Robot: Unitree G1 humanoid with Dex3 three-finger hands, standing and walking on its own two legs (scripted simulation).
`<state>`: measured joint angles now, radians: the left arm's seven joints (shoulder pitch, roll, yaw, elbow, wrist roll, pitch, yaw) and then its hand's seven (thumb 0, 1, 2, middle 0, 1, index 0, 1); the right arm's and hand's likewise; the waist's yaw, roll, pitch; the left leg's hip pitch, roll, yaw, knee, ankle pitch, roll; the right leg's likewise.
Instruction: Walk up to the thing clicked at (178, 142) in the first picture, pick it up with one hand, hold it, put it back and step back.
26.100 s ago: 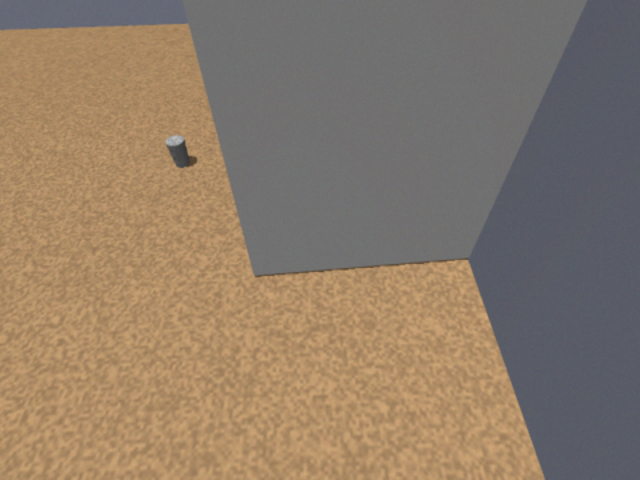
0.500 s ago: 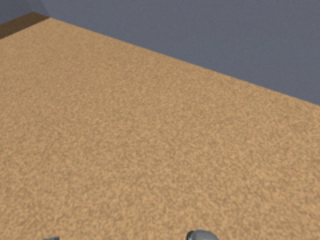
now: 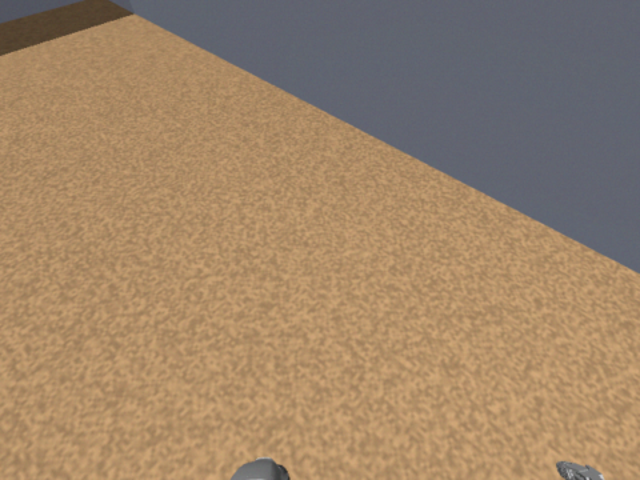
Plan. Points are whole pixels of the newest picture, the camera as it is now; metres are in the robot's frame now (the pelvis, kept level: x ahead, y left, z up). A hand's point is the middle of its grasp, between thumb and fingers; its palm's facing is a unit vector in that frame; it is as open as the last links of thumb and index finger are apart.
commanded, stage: walk up
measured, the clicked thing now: out of the picture -0.70 -0.44 -0.68
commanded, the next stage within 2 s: none
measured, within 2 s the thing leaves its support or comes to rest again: neither
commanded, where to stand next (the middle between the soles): +0.72 -0.03 m, yaw +0 degrees
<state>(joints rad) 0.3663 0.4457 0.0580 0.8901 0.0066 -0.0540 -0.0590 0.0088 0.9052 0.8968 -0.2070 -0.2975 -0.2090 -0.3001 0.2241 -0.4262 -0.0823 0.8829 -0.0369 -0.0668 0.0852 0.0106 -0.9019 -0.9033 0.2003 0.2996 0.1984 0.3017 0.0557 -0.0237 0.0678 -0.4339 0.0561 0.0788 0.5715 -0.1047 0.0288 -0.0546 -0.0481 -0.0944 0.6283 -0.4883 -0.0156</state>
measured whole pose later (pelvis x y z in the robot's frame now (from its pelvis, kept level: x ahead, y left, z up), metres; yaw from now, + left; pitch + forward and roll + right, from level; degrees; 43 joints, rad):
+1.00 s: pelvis +0.41 -0.03 +0.01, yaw +1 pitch -3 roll +0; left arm 0.34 0.43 0.03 0.89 -0.01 -0.03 -0.04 0.01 0.91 0.90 -0.20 -0.30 -0.21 -0.30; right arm 0.24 -0.40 -0.06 0.83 0.00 -0.07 0.06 0.01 -0.90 -0.90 0.20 0.30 0.20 0.30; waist 0.02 -0.05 0.09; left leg -0.32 0.03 0.09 0.57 -0.21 0.03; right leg -0.38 -0.05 0.00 1.08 -0.41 -0.04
